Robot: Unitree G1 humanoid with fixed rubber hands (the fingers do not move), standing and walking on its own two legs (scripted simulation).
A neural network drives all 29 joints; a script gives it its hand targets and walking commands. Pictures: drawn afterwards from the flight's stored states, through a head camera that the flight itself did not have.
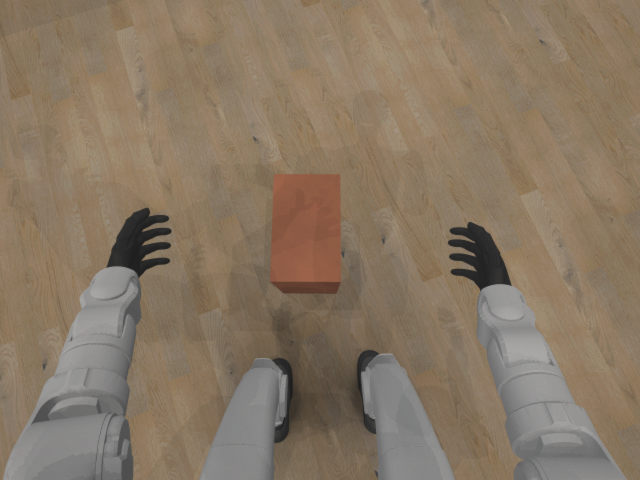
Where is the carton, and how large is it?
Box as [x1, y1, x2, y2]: [270, 174, 340, 293]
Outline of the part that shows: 274,174 270,281 283,292 335,293 340,282 339,174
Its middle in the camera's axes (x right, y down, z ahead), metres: -0.03 +0.01 +0.98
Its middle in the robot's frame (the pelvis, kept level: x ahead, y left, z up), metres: +0.48 +0.05 -0.57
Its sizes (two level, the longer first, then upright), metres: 0.243 0.150 0.286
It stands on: the floor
